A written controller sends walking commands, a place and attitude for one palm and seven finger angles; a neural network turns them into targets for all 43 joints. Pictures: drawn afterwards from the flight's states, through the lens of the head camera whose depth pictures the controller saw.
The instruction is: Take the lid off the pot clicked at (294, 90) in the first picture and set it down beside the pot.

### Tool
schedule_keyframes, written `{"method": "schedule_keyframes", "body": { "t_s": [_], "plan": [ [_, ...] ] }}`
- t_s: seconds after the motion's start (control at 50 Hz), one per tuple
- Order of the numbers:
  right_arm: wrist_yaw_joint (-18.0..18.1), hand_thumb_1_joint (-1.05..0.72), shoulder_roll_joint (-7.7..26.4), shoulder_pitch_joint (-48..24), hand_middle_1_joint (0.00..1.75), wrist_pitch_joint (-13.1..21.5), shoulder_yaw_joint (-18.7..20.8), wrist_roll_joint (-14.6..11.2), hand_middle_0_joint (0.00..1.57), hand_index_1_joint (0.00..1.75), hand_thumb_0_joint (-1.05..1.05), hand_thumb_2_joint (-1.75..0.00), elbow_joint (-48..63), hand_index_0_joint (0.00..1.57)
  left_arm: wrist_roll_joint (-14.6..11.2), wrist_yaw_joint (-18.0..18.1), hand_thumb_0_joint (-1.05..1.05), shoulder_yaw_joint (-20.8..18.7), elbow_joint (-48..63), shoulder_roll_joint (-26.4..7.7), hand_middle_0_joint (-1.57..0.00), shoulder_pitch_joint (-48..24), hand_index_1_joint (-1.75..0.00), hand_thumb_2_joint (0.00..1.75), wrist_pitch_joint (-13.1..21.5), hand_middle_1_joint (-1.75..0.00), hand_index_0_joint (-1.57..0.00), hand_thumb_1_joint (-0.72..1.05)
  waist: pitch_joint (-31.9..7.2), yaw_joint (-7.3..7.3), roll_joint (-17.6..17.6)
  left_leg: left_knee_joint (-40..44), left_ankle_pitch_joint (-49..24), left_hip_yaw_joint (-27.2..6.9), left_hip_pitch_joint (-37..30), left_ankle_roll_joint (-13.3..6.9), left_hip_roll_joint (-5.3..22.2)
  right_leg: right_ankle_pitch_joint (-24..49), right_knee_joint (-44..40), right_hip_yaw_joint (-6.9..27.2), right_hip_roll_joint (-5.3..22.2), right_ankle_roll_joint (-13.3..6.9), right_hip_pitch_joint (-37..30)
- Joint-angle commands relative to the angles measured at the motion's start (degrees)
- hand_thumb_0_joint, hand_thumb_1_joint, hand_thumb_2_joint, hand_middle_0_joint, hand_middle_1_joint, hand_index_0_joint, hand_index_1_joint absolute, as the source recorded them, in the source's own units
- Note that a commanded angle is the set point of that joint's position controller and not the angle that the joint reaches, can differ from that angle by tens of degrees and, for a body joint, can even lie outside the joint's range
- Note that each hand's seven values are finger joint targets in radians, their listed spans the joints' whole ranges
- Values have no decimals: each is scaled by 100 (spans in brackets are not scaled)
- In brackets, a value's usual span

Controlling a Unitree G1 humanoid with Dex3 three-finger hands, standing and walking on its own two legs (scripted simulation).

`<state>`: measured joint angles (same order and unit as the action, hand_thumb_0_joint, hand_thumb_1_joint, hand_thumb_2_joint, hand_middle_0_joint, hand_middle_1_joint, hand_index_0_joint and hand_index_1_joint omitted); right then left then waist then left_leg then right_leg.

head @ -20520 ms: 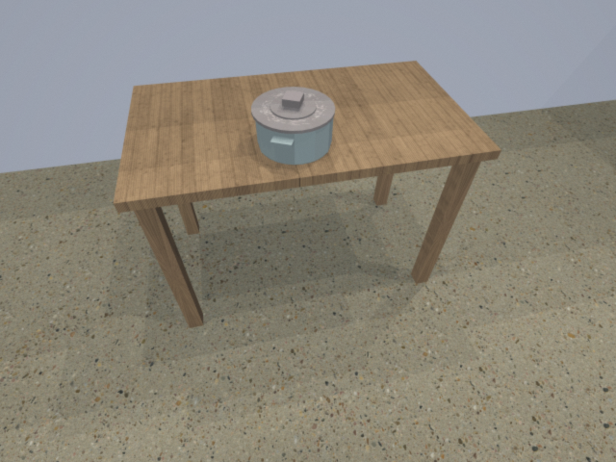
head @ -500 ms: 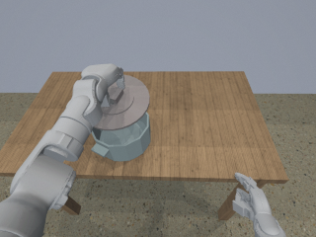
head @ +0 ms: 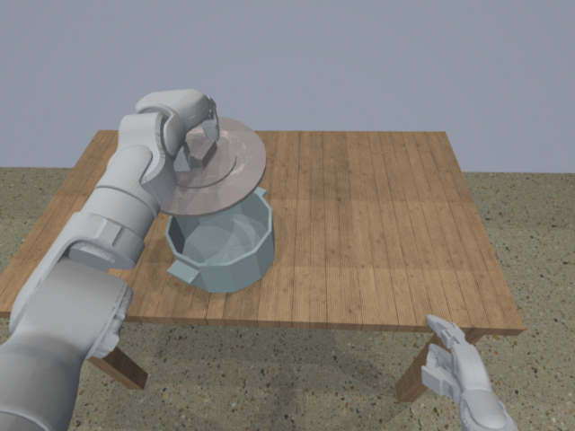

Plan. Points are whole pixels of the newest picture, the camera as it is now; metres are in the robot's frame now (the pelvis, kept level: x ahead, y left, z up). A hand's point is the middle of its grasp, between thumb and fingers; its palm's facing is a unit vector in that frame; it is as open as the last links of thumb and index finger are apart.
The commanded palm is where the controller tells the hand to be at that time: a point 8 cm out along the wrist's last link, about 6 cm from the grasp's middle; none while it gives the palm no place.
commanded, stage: lift the lid straight up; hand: left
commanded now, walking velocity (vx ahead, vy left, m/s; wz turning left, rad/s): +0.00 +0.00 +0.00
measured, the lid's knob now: (196, 150) +0.49 +0.15 +0.14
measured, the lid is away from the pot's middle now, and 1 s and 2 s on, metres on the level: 0.02 0.11 0.21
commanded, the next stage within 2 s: move the lid sideways beside the pot in 0.10 s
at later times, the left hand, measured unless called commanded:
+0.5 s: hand (169, 150) +0.46 +0.18 +0.16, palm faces -0.28 -0.05 -0.96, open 8.1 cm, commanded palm +0.45 +0.18 +0.24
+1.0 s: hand (118, 155) +0.45 +0.25 +0.16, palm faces -0.32 -0.07 -0.94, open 8.1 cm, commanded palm +0.45 +0.25 +0.24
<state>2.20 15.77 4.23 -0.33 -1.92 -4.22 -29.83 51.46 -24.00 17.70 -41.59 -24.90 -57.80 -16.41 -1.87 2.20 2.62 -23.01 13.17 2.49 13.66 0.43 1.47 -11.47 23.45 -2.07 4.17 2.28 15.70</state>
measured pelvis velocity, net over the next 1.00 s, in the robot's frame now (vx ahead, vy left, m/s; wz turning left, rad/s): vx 0.00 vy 0.01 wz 0.01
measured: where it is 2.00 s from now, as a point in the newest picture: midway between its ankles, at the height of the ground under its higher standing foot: outside the picture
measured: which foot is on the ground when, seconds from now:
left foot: down 0.00-1.00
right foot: down 0.00-1.00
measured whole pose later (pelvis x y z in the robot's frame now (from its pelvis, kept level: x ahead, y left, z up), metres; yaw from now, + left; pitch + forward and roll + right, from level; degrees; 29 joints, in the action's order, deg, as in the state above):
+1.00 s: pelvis +0.00 +0.01 +0.00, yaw +1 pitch +5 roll -1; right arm 2.7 16.7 5.0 -1.0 -1.3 -4.7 -28.6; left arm 51.9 -27.9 11.9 -42.4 -35.4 -56.2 -9.3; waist -1.0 2.3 1.1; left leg -24.1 13.8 1.8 15.7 -0.4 1.2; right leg -10.2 20.7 -2.8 4.3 2.8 15.6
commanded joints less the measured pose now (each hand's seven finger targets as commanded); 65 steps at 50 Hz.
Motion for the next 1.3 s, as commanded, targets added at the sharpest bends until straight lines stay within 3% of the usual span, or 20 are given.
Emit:
{"method": "schedule_keyframes", "body": {
  "t_s": [0.0,0.06,0.12,0.18,0.28,0.36,0.4,0.44,0.48,0.56,0.66,0.76,0.84,0.88,0.94,1.02,1.06,1.12,1.22,1.28],
  "plan": [
    [19,-90,654,9,30,-219,205,27,20,30,0,-90,186,20,111,196,0,-630,1491,-1159,-89,-3416,-106,97,4,-111,-76,65,-2322,94,-73,-28,-2101,-106,-1055,-320,-275,2145,-14,-75,-345,-412,-759],
    [32,-90,689,4,30,-236,199,29,20,30,0,-90,202,20,94,158,0,-832,1570,-1433,-89,-3470,-106,97,38,-111,-76,65,-2343,73,-139,-16,-2172,-112,-1011,-328,-273,2226,-26,-71,-337,-420,-852],
    [37,-90,628,43,30,-198,212,14,20,30,0,-90,164,20,111,195,0,-540,1596,-1100,-89,-3718,-106,97,84,-111,-76,65,-2215,147,-9,-10,-2188,-151,-1137,-314,-229,2026,-38,-102,-377,-421,-615],
    [40,-90,628,119,30,-110,222,54,20,30,0,-90,213,20,111,301,0,-793,2019,-1390,-89,-3909,-106,97,199,-111,-76,65,-2687,96,165,-62,-2600,-198,-1417,-326,-223,2217,-11,-56,-378,-425,-801],
    [89,-90,688,176,30,-178,177,31,20,30,0,-90,74,20,226,441,0,-1248,1383,-1992,-89,-3687,-106,97,177,-111,-76,65,-2460,11,-107,109,-2189,-118,-981,-310,-215,2161,-42,-66,-326,-427,-1033],
    [47,-90,658,99,30,-195,207,28,20,30,0,-90,105,20,321,417,0,-796,1332,-1431,-89,-3666,-106,97,127,-111,-76,65,-2375,59,143,51,-2386,-137,-1089,-284,-195,2045,-70,-90,-334,-451,-754],
    [32,-90,691,79,30,-214,217,33,20,30,0,-90,171,20,312,367,0,-931,1475,-1630,-89,-3589,-106,97,90,-111,-76,65,-2615,37,179,-24,-2482,-155,-1210,-306,-222,2173,-24,-48,-331,-434,-861],
    [43,-90,692,88,30,-233,218,24,20,30,0,-90,174,20,229,248,0,-811,1329,-1478,-89,-3533,-106,97,52,-111,-76,65,-2481,99,28,-41,-2465,-166,-1170,-321,-232,2190,-31,-83,-342,-420,-774],
    [50,-90,749,155,30,-245,241,22,20,30,0,-90,199,20,184,151,0,-1001,1524,-1768,-89,-3586,-106,97,83,-111,-76,65,-2587,96,-118,-44,-2529,-159,-1194,-353,-240,2321,-51,-77,-340,-393,-908],
    [103,-90,786,153,30,-290,230,11,20,30,0,-90,178,20,201,51,0,-1099,1196,-2016,-89,-3518,-106,97,203,-111,-76,65,-2244,117,-162,-51,-2117,-108,-962,-365,-277,2150,-116,-88,-339,-408,-780],
    [130,-90,763,182,30,-309,222,15,20,30,0,-90,191,20,265,74,0,-1085,1436,-2156,-89,-3763,-106,97,495,-111,-76,65,-2439,127,244,-100,-2276,-132,-1118,-357,-257,2126,-118,-69,-345,-431,-754],
    [155,-90,827,299,30,-353,230,-15,20,30,0,-90,59,20,174,-6,0,-1189,953,-2349,-89,-3639,-106,97,569,-111,-76,65,-2232,160,106,-71,-2028,-123,-933,-348,-247,2004,-165,-114,-352,-412,-697],
    [150,-90,811,331,30,-280,254,0,20,30,0,-90,146,20,198,13,0,-1346,1544,-2615,-89,-3814,-106,97,743,-111,-76,65,-2693,120,589,-195,-2728,-199,-1349,-376,-227,2295,-116,-91,-362,-410,-754],
    [122,-90,827,371,30,-307,270,6,20,30,0,-90,116,20,176,-5,0,-1394,1605,-2659,-89,-3620,-106,97,785,-111,-76,65,-2719,138,524,-261,-3103,-271,-1450,-373,-195,2355,-125,-119,-385,-396,-688],
    [103,-90,881,413,30,-381,286,-28,20,30,0,-90,28,20,119,-99,0,-1324,1142,-2519,-89,-3227,-106,97,733,-111,-76,65,-2271,164,327,-227,-2877,-244,-1231,-359,-180,2181,-179,-176,-396,-387,-491],
    [54,-90,876,361,30,-420,309,-29,20,30,0,-90,97,20,118,-140,0,-1200,1436,-2406,-89,-3313,-106,97,728,-111,-76,65,-2314,167,590,-251,-3109,-308,-1383,-331,-181,2036,-176,-193,-412,-401,-326],
    [39,-90,928,363,30,-412,324,-9,20,30,0,-90,133,20,125,-111,0,-1503,1731,-2824,-89,-3347,-106,97,788,-111,-76,65,-2513,101,616,-264,-3279,-354,-1433,-330,-187,2134,-169,-169,-417,-423,-488],
    [61,-90,894,404,30,-439,298,-36,20,30,0,-90,62,20,114,-146,0,-1335,1351,-2618,-89,-3239,-106,97,795,-111,-76,65,-2299,159,512,-227,-3001,-331,-1329,-333,-173,1947,-221,-203,-423,-396,-372],
    [109,-90,945,426,30,-403,280,-41,20,30,0,-90,94,20,196,-73,0,-1767,1534,-3312,-89,-3592,-106,97,966,-111,-76,65,-2569,79,617,-149,-2721,-335,-1332,-339,-190,1874,-217,-189,-397,-424,-603],
    [116,-90,924,437,30,-382,294,-23,20,30,0,-90,58,20,179,-77,0,-1655,1495,-3171,-89,-3497,-106,97,1059,-111,-76,65,-2581,108,711,-218,-3046,-349,-1452,-338,-155,1937,-237,-187,-400,-400,-513]
  ]
}}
